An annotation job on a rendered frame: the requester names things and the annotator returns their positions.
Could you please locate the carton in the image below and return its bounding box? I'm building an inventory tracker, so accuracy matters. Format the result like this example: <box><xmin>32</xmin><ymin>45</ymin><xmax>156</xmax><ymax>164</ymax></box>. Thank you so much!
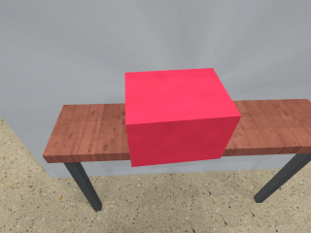
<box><xmin>124</xmin><ymin>68</ymin><xmax>242</xmax><ymax>167</ymax></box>

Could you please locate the table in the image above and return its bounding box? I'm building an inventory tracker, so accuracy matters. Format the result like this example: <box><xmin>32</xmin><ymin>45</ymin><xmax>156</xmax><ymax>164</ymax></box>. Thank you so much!
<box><xmin>42</xmin><ymin>99</ymin><xmax>311</xmax><ymax>212</ymax></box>

